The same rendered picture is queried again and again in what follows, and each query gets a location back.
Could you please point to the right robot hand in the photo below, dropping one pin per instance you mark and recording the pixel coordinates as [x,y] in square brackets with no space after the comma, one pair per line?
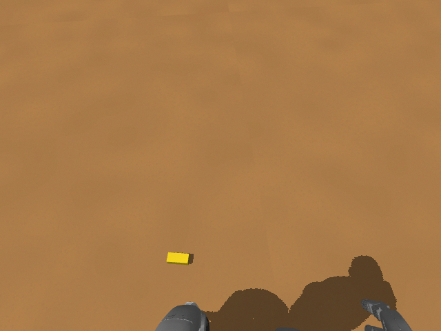
[391,319]

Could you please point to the small box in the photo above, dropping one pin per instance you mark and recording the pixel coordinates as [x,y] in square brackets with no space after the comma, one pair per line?
[178,258]

